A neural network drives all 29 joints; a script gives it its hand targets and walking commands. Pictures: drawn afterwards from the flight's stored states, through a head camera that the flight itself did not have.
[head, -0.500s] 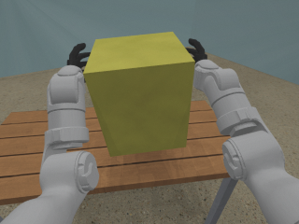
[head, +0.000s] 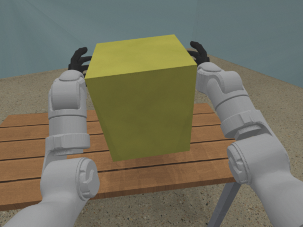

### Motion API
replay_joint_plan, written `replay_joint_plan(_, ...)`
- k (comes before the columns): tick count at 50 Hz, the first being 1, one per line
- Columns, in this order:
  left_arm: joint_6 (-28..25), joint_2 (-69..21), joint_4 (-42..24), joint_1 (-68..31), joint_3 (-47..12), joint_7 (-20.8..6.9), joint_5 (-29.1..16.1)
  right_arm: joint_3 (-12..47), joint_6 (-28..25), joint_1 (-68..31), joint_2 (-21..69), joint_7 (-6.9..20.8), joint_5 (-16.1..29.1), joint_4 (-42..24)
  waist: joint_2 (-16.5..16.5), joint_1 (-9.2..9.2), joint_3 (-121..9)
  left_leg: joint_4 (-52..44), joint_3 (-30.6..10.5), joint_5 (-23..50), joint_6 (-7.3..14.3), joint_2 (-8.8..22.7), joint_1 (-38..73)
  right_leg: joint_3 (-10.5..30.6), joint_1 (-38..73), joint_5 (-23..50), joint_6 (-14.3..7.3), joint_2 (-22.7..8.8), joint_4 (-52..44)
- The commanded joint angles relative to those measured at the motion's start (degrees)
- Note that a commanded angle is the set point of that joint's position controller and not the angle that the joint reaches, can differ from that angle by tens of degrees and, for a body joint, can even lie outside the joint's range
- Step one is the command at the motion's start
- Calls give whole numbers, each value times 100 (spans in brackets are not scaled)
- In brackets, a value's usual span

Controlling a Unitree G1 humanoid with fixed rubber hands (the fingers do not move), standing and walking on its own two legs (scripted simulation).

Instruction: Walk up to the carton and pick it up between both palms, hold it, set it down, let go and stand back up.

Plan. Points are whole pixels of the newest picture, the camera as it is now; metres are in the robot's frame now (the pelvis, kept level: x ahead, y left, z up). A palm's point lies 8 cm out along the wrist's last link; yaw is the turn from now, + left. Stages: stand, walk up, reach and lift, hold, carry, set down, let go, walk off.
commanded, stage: hold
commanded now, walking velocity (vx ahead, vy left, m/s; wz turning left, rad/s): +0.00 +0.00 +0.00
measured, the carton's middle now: (143, 97) +0.38 +0.00 +0.23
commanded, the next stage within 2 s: none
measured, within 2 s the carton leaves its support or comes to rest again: neither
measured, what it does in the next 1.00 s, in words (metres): stands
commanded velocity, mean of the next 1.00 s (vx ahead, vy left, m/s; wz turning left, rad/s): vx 0.00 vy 0.00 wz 0.00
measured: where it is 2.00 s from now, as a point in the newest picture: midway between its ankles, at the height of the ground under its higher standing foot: outside the picture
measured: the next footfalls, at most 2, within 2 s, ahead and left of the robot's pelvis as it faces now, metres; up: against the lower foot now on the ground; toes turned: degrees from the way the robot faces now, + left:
none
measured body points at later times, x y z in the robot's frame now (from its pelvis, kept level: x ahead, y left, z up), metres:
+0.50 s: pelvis -0.01 +0.00 +0.00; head -0.10 +0.02 +0.44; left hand +0.38 +0.17 +0.31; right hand +0.38 -0.14 +0.32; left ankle +0.02 +0.13 -0.75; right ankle -0.02 -0.10 -0.75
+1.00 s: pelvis -0.01 +0.00 +0.00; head -0.10 +0.02 +0.44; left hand +0.37 +0.16 +0.31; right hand +0.37 -0.14 +0.31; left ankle +0.02 +0.13 -0.75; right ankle -0.02 -0.10 -0.75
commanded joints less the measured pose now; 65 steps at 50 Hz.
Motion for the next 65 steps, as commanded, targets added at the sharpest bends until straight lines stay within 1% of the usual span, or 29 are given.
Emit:
replay_joint_plan(1,-386,-3113,-904,-4041,-1888,-820,-1094,923,-104,-3990,3498,805,974,-1733,379,97,-1675,21,1,1799,-191,-434,646,157,91,1435,384,326,-3)
replay_joint_plan(2,-361,-3128,-734,-3929,-1915,-813,-1077,842,-111,-3996,3454,805,900,-1755,349,50,-1587,-3,8,1667,-175,-404,635,166,6,1376,369,319,-31)
replay_joint_plan(3,-357,-3109,-678,-3853,-1891,-822,-1070,857,-111,-3963,3514,790,858,-1803,229,54,-1606,-28,25,1541,-120,-431,604,184,52,1360,393,302,-52)
replay_joint_plan(5,-378,-3044,-658,-4035,-1837,-805,-1033,773,-85,-3942,3529,806,776,-1524,254,94,-1464,-165,52,1152,-88,-404,479,186,-142,915,359,281,-92)
replay_joint_plan(7,-390,-3017,-525,-4030,-1728,-810,-1019,840,-101,-4063,3587,830,728,-1542,65,161,-1507,-194,59,1110,-15,-409,418,202,-53,921,364,267,-89)
replay_joint_plan(8,-388,-2993,-385,-4007,-1704,-824,-1041,782,-107,-4094,3579,817,696,-1565,44,116,-1516,-193,68,929,5,-426,434,223,-106,830,386,224,-123)
replay_joint_plan(9,-377,-2974,-100,-4039,-1628,-845,-1002,629,-102,-4227,3518,820,594,-1423,51,108,-1272,-252,76,647,36,-421,322,230,-268,552,371,196,-190)
replay_joint_plan(12,-414,-3067,155,-4136,-1640,-890,-1025,448,-129,-4324,3480,832,468,-1317,182,77,-1238,-325,91,374,20,-399,135,265,-332,287,307,183,-211)
replay_joint_plan(13,-480,-3028,24,-4329,-1637,-884,-1046,463,-121,-4302,3542,838,454,-1169,175,73,-1368,-311,85,411,17,-403,121,268,-270,305,305,174,-182)
replay_joint_plan(14,-474,-3019,187,-4275,-1639,-887,-1074,443,-146,-4382,3522,838,439,-1191,157,71,-1344,-303,88,393,26,-408,97,284,-309,339,295,165,-212)
replay_joint_plan(16,-523,-3098,3,-4405,-1746,-859,-1120,407,-161,-4310,3490,840,518,-1113,406,16,-1545,-276,37,535,-56,-377,118,240,-168,427,266,201,-133)
replay_joint_plan(17,-511,-3115,113,-4349,-1718,-852,-1120,420,-189,-4423,3467,847,533,-1209,437,66,-1611,-247,37,599,-58,-393,117,238,-148,468,270,206,-121)
replay_joint_plan(18,-503,-3088,248,-4269,-1660,-860,-1110,407,-177,-4387,3443,836,519,-1142,388,63,-1549,-233,42,584,-48,-410,127,259,-195,498,291,176,-134)
replay_joint_plan(20,-540,-3063,176,-4321,-1627,-860,-1134,380,-177,-4372,3438,831,519,-1128,346,35,-1654,-201,48,720,-69,-398,220,239,-178,652,306,197,-112)
replay_joint_plan(21,-513,-3004,266,-4126,-1524,-862,-1041,440,-149,-4261,3393,824,541,-1015,258,93,-1557,-208,39,844,-49,-401,255,241,-90,778,301,212,-108)
replay_joint_plan(22,-520,-2995,128,-4194,-1521,-876,-1064,385,-124,-4152,3331,821,590,-954,333,19,-1535,-204,29,884,-96,-400,272,260,-68,848,311,198,-109)
replay_joint_plan(23,-503,-2939,201,-4102,-1496,-896,-1040,434,-120,-4150,3337,821,607,-944,258,56,-1475,-196,34,984,-83,-394,267,243,-64,917,319,205,-95)
replay_joint_plan(24,-532,-2957,-7,-4155,-1556,-898,-1073,459,-125,-4092,3351,813,633,-1011,267,6,-1664,-154,24,1116,-104,-391,387,250,1,1040,326,222,-72)
replay_joint_plan(26,-499,-2930,-102,-4094,-1584,-903,-1052,567,-99,-3997,3317,805,732,-1023,365,8,-1641,-96,5,1391,-154,-407,443,233,56,1253,336,237,-61)
replay_joint_plan(28,-445,-2971,-167,-3942,-1562,-921,-1011,672,-128,-4070,3292,794,824,-1231,381,92,-1563,-26,-4,1705,-178,-400,493,192,156,1519,333,278,-27)
replay_joint_plan(29,-442,-3035,-360,-3930,-1649,-916,-1026,740,-144,-4060,3331,784,880,-1421,406,67,-1762,12,-16,1841,-203,-400,599,180,238,1630,338,293,-7)
replay_joint_plan(30,-399,-3263,-404,-3776,-1809,-911,-1096,610,-149,-3968,3258,723,783,-1697,367,-201,-1603,36,-42,1870,-197,-382,648,216,136,1809,314,234,-56)
replay_joint_plan(31,-388,-3207,-556,-3797,-1781,-916,-1053,647,-136,-3951,3298,699,791,-1702,356,-149,-1607,29,-60,1890,-201,-398,647,177,186,1833,340,228,-19)
replay_joint_plan(32,-364,-3175,-586,-3804,-1803,-915,-1023,682,-102,-3880,3313,693,787,-1700,336,-191,-1508,-2,-23,1784,-199,-411,652,182,90,1779,360,228,-39)
replay_joint_plan(36,-350,-3205,-684,-3925,-1845,-904,-999,697,-93,-3975,3455,758,716,-1744,364,-55,-1463,-112,-32,1408,-139,-394,502,165,-3,1232,335,233,-85)
replay_joint_plan(41,-392,-3260,-622,-4022,-1866,-770,-1034,747,-155,-4112,3593,836,675,-1735,313,64,-1614,-145,-7,1157,-60,-379,481,160,-154,918,345,266,-98)
replay_joint_plan(48,-426,-3241,-186,-4032,-1746,-747,-1032,563,-189,-4193,3534,871,491,-1419,218,54,-1506,-277,32,590,25,-365,267,227,-286,533,312,219,-171)
replay_joint_plan(55,-464,-3205,-38,-4045,-1677,-796,-1031,485,-179,-4180,3446,839,490,-1272,264,-9,-1522,-243,4,727,-19,-370,267,246,-206,734,301,194,-163)
replay_joint_plan(65,-430,-3209,-347,-3953,-1749,-817,-1004,629,-165,-4074,3424,810,664,-1468,332,-18,-1604,-121,-27,1271,-102,-384,458,202,-60,1140,329,231,-99)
